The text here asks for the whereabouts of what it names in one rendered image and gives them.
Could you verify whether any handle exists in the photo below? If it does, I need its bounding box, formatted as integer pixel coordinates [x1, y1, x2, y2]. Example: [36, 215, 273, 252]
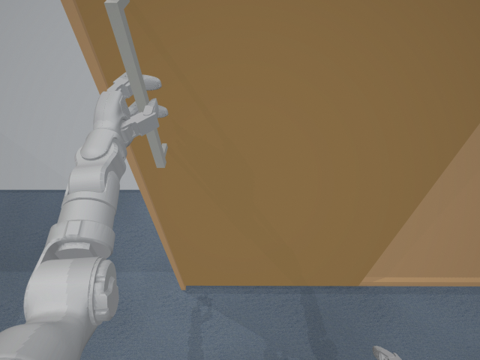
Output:
[104, 0, 168, 168]

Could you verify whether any left robot hand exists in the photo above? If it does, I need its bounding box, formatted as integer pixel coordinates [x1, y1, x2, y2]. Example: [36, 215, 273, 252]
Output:
[93, 72, 168, 148]

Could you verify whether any robot left upper arm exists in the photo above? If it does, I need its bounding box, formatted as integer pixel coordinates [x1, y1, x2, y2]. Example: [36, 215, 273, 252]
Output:
[0, 256, 119, 360]

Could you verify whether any robot left forearm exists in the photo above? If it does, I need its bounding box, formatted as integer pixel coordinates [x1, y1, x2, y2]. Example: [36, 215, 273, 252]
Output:
[23, 129, 127, 321]

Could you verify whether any wardrobe door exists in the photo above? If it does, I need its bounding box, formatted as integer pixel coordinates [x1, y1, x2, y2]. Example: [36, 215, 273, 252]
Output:
[365, 124, 480, 278]
[76, 0, 480, 286]

